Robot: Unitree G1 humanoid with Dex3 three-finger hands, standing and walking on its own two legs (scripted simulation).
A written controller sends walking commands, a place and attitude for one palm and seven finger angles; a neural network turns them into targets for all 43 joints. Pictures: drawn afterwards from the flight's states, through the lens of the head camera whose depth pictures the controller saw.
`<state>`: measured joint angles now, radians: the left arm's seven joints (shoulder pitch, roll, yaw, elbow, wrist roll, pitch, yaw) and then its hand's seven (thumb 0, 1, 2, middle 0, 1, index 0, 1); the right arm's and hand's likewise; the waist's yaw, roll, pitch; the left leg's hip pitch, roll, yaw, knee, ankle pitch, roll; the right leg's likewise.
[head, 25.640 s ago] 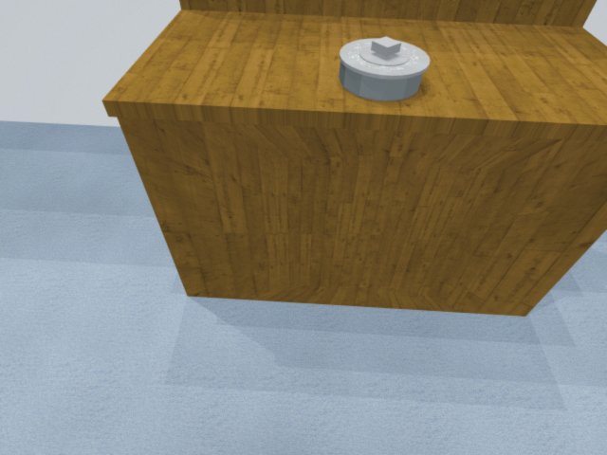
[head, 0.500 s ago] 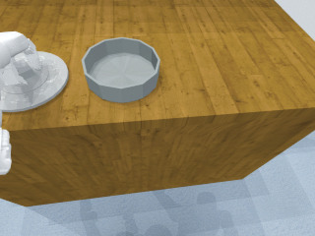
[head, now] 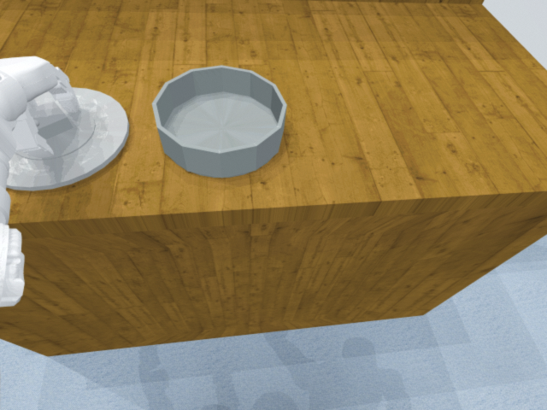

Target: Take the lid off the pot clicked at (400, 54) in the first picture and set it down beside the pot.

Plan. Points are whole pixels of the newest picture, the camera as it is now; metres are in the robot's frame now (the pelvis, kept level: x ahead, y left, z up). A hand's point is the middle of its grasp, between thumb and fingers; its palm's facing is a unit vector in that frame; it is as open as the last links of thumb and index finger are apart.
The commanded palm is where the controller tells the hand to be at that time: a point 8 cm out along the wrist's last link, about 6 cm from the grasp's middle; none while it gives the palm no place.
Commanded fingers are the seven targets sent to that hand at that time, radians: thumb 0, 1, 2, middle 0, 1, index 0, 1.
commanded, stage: raise the empty hand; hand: left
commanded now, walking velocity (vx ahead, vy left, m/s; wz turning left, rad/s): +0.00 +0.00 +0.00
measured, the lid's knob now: (46, 120) +0.50 +0.31 +0.12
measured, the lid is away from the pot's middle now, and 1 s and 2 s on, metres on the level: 0.25 0.25 0.25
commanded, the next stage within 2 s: draw the hand back to the body in 1.24 s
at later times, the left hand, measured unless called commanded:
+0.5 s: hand (27, 86) +0.48 +0.30 +0.19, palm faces -0.29 -0.08 -0.95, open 11.0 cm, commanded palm +0.47 +0.29 +0.26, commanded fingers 0.00 -0.17 0.98 -0.55 -0.47 -0.55 -0.47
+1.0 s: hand out of the picture +0.47 +0.30 +0.25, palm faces -0.24 -0.09 -0.97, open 11.0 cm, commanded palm +0.48 +0.29 +0.31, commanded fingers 0.00 -0.17 0.98 -0.55 -0.47 -0.55 -0.47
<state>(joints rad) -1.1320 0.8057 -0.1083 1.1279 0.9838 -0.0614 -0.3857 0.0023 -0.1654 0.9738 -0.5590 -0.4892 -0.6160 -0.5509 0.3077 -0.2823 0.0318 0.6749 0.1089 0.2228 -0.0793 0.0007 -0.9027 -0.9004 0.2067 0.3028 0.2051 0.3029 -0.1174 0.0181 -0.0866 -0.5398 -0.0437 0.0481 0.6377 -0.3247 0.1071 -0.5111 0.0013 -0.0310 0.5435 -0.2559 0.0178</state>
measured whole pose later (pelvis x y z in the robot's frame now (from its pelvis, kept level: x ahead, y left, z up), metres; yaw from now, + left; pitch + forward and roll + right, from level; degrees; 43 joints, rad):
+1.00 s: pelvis +0.00 -0.02 +0.01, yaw +1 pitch +10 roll -2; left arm -1.30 0.84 -0.16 1.10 0.99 0.07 -0.50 0.00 -0.17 0.98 -0.57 -0.47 -0.57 -0.47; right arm 0.27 -0.29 0.04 0.68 0.11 0.20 -0.06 0.00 -0.90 -0.90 0.20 0.30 0.20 0.30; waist -0.11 0.03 -0.07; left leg -0.42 -0.05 0.03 0.52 -0.27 0.09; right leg -0.40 0.00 -0.04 0.45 -0.22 0.01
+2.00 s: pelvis +0.00 -0.02 +0.02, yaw +1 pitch +2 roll -1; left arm -0.83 0.60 0.16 0.48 0.10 -0.05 -0.11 0.00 -0.17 0.98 -0.57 -0.47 -0.57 -0.47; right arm 0.19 -0.22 0.09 0.57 0.07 0.08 -0.05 0.00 -0.90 -0.90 0.20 0.30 0.20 0.30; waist 0.03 0.01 0.01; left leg -0.22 -0.06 0.03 0.44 -0.25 0.08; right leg -0.22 -0.01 -0.03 0.41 -0.22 -0.01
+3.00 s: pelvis -0.01 -0.08 +0.02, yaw +0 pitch -5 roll +0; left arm -0.10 0.42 0.44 -0.24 -0.13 -0.10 0.09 0.01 0.86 0.90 -0.22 -0.31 -0.22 -0.31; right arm 0.13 -0.23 0.03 0.70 0.03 -0.07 -0.04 0.01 -0.90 -0.90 0.20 0.30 0.20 0.30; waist 0.06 0.06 0.03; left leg -0.06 0.02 0.02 0.38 -0.23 0.00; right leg -0.05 0.07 -0.04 0.32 -0.18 -0.07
